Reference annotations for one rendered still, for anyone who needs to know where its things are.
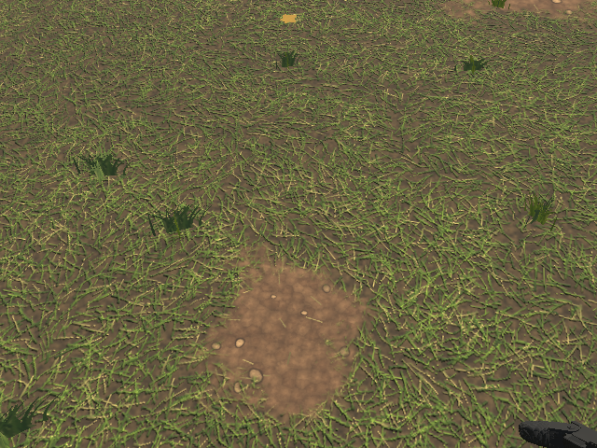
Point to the right robot hand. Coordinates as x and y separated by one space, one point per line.
558 435

